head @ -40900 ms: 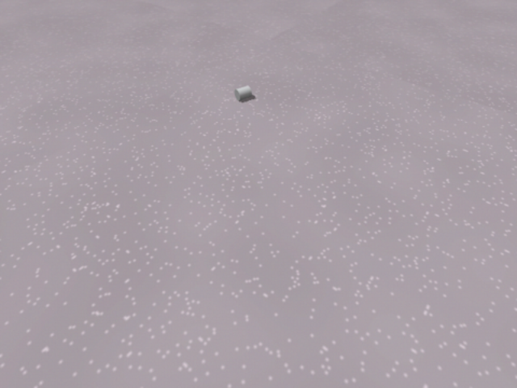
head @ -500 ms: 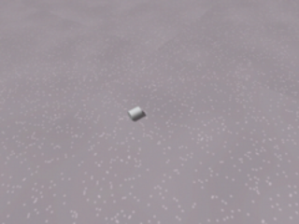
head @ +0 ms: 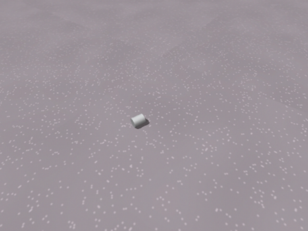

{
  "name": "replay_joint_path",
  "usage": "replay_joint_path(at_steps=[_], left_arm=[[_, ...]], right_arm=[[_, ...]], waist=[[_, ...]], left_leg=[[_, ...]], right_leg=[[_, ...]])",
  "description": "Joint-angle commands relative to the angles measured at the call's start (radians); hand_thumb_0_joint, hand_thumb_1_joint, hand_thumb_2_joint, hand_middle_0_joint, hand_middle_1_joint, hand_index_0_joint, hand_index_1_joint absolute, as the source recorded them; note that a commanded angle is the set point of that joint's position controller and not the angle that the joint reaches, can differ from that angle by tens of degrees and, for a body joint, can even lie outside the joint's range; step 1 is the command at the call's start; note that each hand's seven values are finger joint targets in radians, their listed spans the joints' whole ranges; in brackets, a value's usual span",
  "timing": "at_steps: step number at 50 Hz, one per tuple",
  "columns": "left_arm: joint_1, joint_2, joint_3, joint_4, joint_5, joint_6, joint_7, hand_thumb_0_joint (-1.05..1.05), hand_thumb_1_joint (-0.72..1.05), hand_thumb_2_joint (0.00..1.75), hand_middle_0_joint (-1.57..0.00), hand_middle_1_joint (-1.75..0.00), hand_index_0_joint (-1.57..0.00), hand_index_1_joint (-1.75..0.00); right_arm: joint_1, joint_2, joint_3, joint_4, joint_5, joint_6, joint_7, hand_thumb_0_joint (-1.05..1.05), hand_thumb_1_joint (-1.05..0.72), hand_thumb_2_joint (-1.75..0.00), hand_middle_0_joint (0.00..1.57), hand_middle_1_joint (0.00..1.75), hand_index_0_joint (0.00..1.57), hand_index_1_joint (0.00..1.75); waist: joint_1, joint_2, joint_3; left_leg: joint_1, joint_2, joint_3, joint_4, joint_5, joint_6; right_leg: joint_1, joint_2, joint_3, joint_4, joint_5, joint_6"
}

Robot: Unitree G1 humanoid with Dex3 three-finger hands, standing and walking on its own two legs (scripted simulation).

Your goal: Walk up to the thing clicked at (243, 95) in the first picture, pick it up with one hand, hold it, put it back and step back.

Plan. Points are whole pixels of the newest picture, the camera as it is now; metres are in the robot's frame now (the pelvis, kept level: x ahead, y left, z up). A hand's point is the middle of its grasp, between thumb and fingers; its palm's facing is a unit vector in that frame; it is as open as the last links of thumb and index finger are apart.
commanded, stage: step back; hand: left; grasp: from above
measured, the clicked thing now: (138, 120) +1.10 +0.20 -0.72
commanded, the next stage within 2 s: stand in 0.38 s
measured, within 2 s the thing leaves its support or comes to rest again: neither
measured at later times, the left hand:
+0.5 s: hand out of the picture +0.13 +0.27 -0.13, palm faces -0.05 -0.93 -0.35, open 7.4 cm
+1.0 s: hand out of the picture +0.10 +0.26 -0.14, palm faces -0.07 -0.94 -0.34, open 7.4 cm
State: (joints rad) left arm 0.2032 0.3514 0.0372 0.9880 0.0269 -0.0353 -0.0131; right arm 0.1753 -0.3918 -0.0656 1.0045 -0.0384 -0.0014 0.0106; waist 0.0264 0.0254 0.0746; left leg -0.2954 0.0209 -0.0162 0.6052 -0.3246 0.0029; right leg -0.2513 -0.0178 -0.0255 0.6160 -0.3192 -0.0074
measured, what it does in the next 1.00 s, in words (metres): stands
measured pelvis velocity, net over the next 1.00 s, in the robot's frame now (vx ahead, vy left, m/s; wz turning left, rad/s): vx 0.02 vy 0.01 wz -0.04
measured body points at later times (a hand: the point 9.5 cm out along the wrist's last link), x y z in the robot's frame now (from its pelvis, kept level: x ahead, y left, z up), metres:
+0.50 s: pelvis +0.02 +0.02 +0.02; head +0.04 +0.02 +0.47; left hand +0.14 +0.32 -0.11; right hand +0.13 -0.28 -0.11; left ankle +0.04 +0.14 -0.73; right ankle +0.01 -0.12 -0.73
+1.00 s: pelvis +0.02 +0.01 +0.02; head +0.04 +0.01 +0.47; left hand +0.10 +0.31 -0.11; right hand +0.08 -0.29 -0.12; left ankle +0.04 +0.14 -0.73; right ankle +0.01 -0.12 -0.73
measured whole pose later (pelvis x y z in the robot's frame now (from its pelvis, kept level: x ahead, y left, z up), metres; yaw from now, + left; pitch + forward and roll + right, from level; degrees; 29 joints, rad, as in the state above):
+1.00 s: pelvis +0.02 +0.01 +0.02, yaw -2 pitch -2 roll +0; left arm 0.10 0.35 0.00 1.15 0.01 -0.02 -0.01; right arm 0.09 -0.35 -0.01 1.15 -0.02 -0.01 0.01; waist -0.01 0.01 0.06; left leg -0.14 0.03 0.03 0.32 -0.15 -0.01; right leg -0.10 -0.02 0.01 0.32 -0.19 0.02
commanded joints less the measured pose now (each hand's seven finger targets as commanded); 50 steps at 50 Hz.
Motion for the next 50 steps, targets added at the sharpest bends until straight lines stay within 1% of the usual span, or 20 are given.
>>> replay_joint_path(at_steps=[1, 2, 3, 5, 7, 8, 12, 18, 19, 22, 23, 27, 29, 33, 34, 38, 41, 43, 46, 50], left_arm=[[-0.061, 0.178, 0.028, -0.085, -0.03, -0.009, 0.021, 0.0, 0.9, 0.9, -0.2, -0.3, -0.2, -0.3], [-0.054, 0.203, 0.036, -0.057, -0.036, -0.001, 0.024, 0.0, 0.9, 0.9, -0.2, -0.3, -0.2, -0.3], [-0.045, 0.21, 0.034, -0.043, -0.024, -0.002, 0.025, 0.0, 0.9, 0.9, -0.2, -0.3, -0.2, -0.3], [-0.055, 0.216, 0.035, -0.019, -0.018, -0.01, 0.024, 0.0, 0.9, 0.9, -0.2, -0.3, -0.2, -0.3], [-0.061, 0.241, 0.039, -0.002, -0.023, -0.017, 0.025, 0.0, 0.9, 0.9, -0.2, -0.3, -0.2, -0.3], [-0.075, 0.242, 0.039, -0.001, -0.023, -0.018, 0.026, 0.0, 0.9, 0.9, -0.2, -0.3, -0.2, -0.3], [-0.099, 0.226, 0.031, 0.019, -0.027, -0.014, 0.031, 0.0, 0.9, 0.9, -0.2, -0.3, -0.2, -0.3], [-0.121, 0.219, 0.025, 0.034, -0.02, -0.007, 0.032, 0.0, 0.9, 0.9, -0.2, -0.3, -0.2, -0.3], [-0.132, 0.193, 0.008, 0.058, -0.024, -0.003, 0.027, 0.0, 0.9, 0.9, -0.2, -0.3, -0.2, -0.3], [-0.138, 0.197, 0.006, 0.068, -0.024, -0.002, 0.025, 0.0, 0.9, 0.9, -0.2, -0.3, -0.2, -0.3], [-0.154, 0.202, 0.006, 0.068, -0.02, -0.001, 0.025, 0.0, 0.9, 0.9, -0.2, -0.3, -0.2, -0.3], [-0.167, 0.213, 0.007, 0.082, -0.02, -0.004, 0.023, 0.0, 0.9, 0.9, -0.2, -0.3, -0.2, -0.3], [-0.175, 0.213, 0.004, 0.084, -0.018, -0.007, 0.021, 0.0, 0.9, 0.9, -0.2, -0.3, -0.2, -0.3], [-0.163, 0.215, 0.006, 0.094, -0.016, -0.007, 0.021, 0.0, 0.9, 0.9, -0.2, -0.3, -0.2, -0.3], [-0.161, 0.215, 0.006, 0.094, -0.016, -0.009, 0.021, 0.0, 0.9, 0.9, -0.2, -0.3, -0.2, -0.3], [-0.164, 0.209, 0.004, 0.094, -0.015, -0.006, 0.019, 0.0, 0.9, 0.9, -0.2, -0.3, -0.2, -0.3], [-0.158, 0.211, 0.004, 0.102, -0.016, -0.002, 0.019, 0.0, 0.9, 0.9, -0.2, -0.3, -0.2, -0.3], [-0.153, 0.213, 0.003, 0.1, -0.018, -0.003, 0.018, 0.0, 0.9, 0.9, -0.2, -0.3, -0.2, -0.3], [-0.145, 0.213, 0.003, 0.096, -0.016, -0.005, 0.019, 0.0, 0.9, 0.9, -0.2, -0.3, -0.2, -0.3], [-0.138, 0.211, -0.001, 0.102, -0.021, -0.003, 0.019, 0.0, 0.9, 0.9, -0.2, -0.3, -0.2, -0.3]], right_arm=[[-0.032, -0.204, -0.035, -0.047, -0.001, -0.039, -0.023, 0.0, -0.9, -0.9, 0.2, 0.3, 0.2, 0.3], [-0.095, -0.23, -0.032, -0.049, 0.012, -0.036, -0.018, 0.0, -0.9, -0.9, 0.2, 0.3, 0.2, 0.3], [-0.127, -0.223, -0.029, -0.047, 0.007, -0.032, -0.014, 0.0, -0.9, -0.9, 0.2, 0.3, 0.2, 0.3], [-0.149, -0.188, -0.011, -0.034, 0.012, -0.03, -0.013, 0.0, -0.9, -0.9, 0.2, 0.3, 0.2, 0.3], [-0.147, -0.17, -0.003, -0.018, 0.016, -0.032, -0.015, 0.0, -0.9, -0.9, 0.2, 0.3, 0.2, 0.3], [-0.132, -0.173, -0.004, -0.006, 0.016, -0.033, -0.016, 0.0, -0.9, -0.9, 0.2, 0.3, 0.2, 0.3], [-0.147, -0.169, -0.004, 0.017, 0.023, -0.032, -0.017, 0.0, -0.9, -0.9, 0.2, 0.3, 0.2, 0.3], [-0.192, -0.161, -0.008, 0.028, 0.023, -0.025, -0.018, 0.0, -0.9, -0.9, 0.2, 0.3, 0.2, 0.3], [-0.171, -0.159, 0.005, 0.038, 0.034, -0.032, -0.015, 0.0, -0.9, -0.9, 0.2, 0.3, 0.2, 0.3], [-0.188, -0.162, 0.004, 0.047, 0.031, -0.039, -0.014, 0.0, -0.9, -0.9, 0.2, 0.3, 0.2, 0.3], [-0.186, -0.161, 0.005, 0.049, 0.031, -0.038, -0.014, 0.0, -0.9, -0.9, 0.2, 0.3, 0.2, 0.3], [-0.191, -0.15, 0.009, 0.056, 0.03, -0.034, -0.01, 0.0, -0.9, -0.9, 0.2, 0.3, 0.2, 0.3], [-0.191, -0.157, 0.009, 0.061, 0.031, -0.035, -0.007, 0.0, -0.9, -0.9, 0.2, 0.3, 0.2, 0.3], [-0.188, -0.157, 0.011, 0.07, 0.031, -0.035, -0.008, 0.0, -0.9, -0.9, 0.2, 0.3, 0.2, 0.3], [-0.188, -0.158, 0.012, 0.068, 0.03, -0.036, -0.007, 0.0, -0.9, -0.9, 0.2, 0.3, 0.2, 0.3], [-0.173, -0.167, 0.014, 0.074, 0.029, -0.035, -0.008, 0.0, -0.9, -0.9, 0.2, 0.3, 0.2, 0.3], [-0.172, -0.163, 0.016, 0.079, 0.029, -0.033, -0.009, 0.0, -0.9, -0.9, 0.2, 0.3, 0.2, 0.3], [-0.16, -0.165, 0.017, 0.085, 0.029, -0.033, -0.007, 0.0, -0.9, -0.9, 0.2, 0.3, 0.2, 0.3], [-0.148, -0.17, 0.017, 0.084, 0.029, -0.034, -0.009, 0.0, -0.9, -0.9, 0.2, 0.3, 0.2, 0.3], [-0.139, -0.165, 0.024, 0.088, 0.03, -0.033, -0.01, 0.0, -0.9, -0.9, 0.2, 0.3, 0.2, 0.3]], waist=[[-0.02, 0.028, -0.13], [0.006, 0.053, -0.11], [0.011, 0.051, -0.093], [0.012, 0.058, -0.084], [0.0, 0.043, -0.089], [-0.01, 0.036, -0.123], [-0.011, 0.019, -0.157], [-0.009, -0.001, -0.15], [-0.024, -0.014, -0.144], [-0.017, -0.02, -0.149], [-0.024, -0.019, -0.14], [-0.026, -0.035, -0.105], [-0.028, -0.035, -0.117], [-0.023, -0.026, -0.107], [-0.024, -0.022, -0.127], [-0.029, -0.011, -0.112], [-0.027, -0.018, -0.092], [-0.027, -0.022, -0.094], [-0.032, -0.021, -0.134], [-0.031, -0.03, -0.107]], left_leg=[[0.13, 0.192, -0.24, -0.247, 0.158, 0.086], [0.013, 0.235, -0.244, -0.252, 0.046, 0.138], [-0.017, 0.225, -0.224, -0.246, 0.017, 0.133], [-0.01, 0.159, -0.145, -0.226, 0.078, 0.072], [0.027, 0.113, -0.089, -0.186, 0.178, 0.04], [0.076, 0.113, -0.076, -0.175, 0.27, 0.037], [0.158, 0.127, -0.061, -0.181, 0.417, 0.045], [0.176, 0.131, -0.041, -0.223, 0.358, 0.042], [0.198, 0.127, -0.074, -0.261, 0.367, 0.035], [0.242, 0.131, -0.066, -0.265, 0.413, 0.03], [0.233, 0.126, -0.06, -0.274, 0.412, 0.025], [0.195, 0.115, -0.056, -0.31, 0.26, 0.019], [0.219, 0.117, -0.058, -0.313, 0.282, 0.016], [0.206, 0.113, -0.058, -0.33, 0.242, 0.011], [0.218, 0.116, -0.054, -0.322, 0.266, 0.015], [0.205, 0.115, -0.052, -0.329, 0.235, 0.012], [0.196, 0.112, -0.06, -0.343, 0.179, 0.007], [0.196, 0.112, -0.062, -0.343, 0.179, 0.007], [0.22, 0.12, -0.052, -0.315, 0.272, 0.014], [0.208, 0.115, -0.054, -0.325, 0.265, 0.008]], right_leg=[[-0.07, -0.04, 0.095, -0.023, 0.155, -0.012], [0.027, -0.002, 0.05, -0.026, -0.057, -0.009], [0.069, -0.01, 0.06, -0.066, -0.063, -0.015], [0.106, -0.042, 0.097, -0.142, 0.078, -0.026], [0.108, -0.076, 0.137, -0.16, 0.237, -0.032], [0.114, -0.087, 0.136, -0.156, 0.302, -0.034], [0.122, -0.08, 0.114, -0.171, 0.363, -0.02], [0.125, -0.083, 0.111, -0.2, 0.356, -0.013], [0.123, -0.087, 0.112, -0.233, 0.327, -0.007], [0.13, -0.095, 0.112, -0.263, 0.339, 0.0], [0.134, -0.095, 0.109, -0.274, 0.341, 0.0], [0.141, -0.105, 0.12, -0.323, 0.244, 0.003], [0.14, -0.11, 0.122, -0.331, 0.256, 0.001], [0.146, -0.111, 0.122, -0.343, 0.236, 0.0], [0.154, -0.114, 0.121, -0.343, 0.256, -0.001], [0.14, -0.113, 0.121, -0.354, 0.23, -0.002], [0.12, -0.107, 0.122, -0.357, 0.18, -0.004], [0.115, -0.108, 0.125, -0.362, 0.175, -0.006], [0.146, -0.117, 0.127, -0.352, 0.271, -0.005], [0.13, -0.11, 0.121, -0.351, 0.25, -0.003]])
